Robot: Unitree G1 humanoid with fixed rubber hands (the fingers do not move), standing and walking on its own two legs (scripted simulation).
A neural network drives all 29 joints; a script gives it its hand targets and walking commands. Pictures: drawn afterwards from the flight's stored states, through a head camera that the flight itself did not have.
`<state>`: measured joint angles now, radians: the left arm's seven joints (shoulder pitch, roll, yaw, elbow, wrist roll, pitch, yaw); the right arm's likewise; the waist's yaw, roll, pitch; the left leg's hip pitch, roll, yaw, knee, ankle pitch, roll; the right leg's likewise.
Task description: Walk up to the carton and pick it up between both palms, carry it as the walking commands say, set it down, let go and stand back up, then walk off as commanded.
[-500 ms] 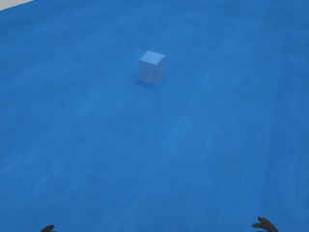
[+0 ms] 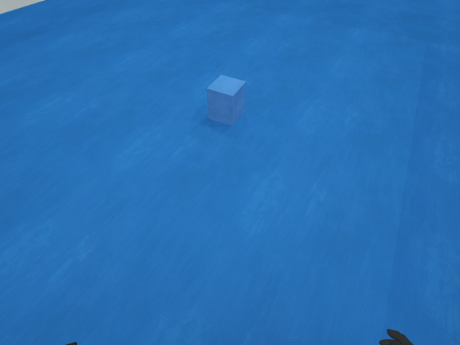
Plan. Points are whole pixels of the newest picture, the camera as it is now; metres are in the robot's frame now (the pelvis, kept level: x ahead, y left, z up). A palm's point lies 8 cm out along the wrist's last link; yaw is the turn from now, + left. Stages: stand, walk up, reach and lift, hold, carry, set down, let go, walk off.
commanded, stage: stand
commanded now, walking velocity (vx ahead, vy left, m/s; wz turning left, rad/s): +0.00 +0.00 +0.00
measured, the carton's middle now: (226, 100) +1.78 -0.02 -0.66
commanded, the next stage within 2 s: walk up in 0.34 s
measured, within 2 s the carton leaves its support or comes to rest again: neither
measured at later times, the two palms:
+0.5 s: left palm out of the picture +0.11 +0.31 -0.10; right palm out of the picture +0.11 -0.31 -0.10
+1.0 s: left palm out of the picture +0.15 +0.32 -0.06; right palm (402, 264) +0.29 -0.36 -0.09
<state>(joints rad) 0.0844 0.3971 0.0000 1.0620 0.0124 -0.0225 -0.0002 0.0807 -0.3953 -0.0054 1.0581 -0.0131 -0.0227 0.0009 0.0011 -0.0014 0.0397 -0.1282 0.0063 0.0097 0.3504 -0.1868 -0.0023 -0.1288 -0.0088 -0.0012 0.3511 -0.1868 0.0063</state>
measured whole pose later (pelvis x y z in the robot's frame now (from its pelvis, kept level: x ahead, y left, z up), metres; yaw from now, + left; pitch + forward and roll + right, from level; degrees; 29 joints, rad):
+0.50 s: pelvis +0.01 +0.00 +0.00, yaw +0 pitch -2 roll +0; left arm 0.08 0.40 0.00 1.06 0.01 -0.02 0.00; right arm 0.08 -0.40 -0.01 1.06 -0.01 -0.02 0.00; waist 0.00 0.00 0.04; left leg -0.11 0.01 0.01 0.33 -0.19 0.00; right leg -0.11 -0.01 0.00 0.33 -0.19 0.01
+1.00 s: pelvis +0.14 -0.04 -0.01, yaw +2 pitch -1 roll -1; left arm 0.37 0.49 0.09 0.81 0.02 -0.11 -0.05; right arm 0.16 -0.51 -0.07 0.81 -0.01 -0.04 0.11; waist 0.05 0.07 0.03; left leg -0.53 0.07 -0.02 0.76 -0.19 0.00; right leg 0.00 0.01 -0.12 0.33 -0.31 -0.02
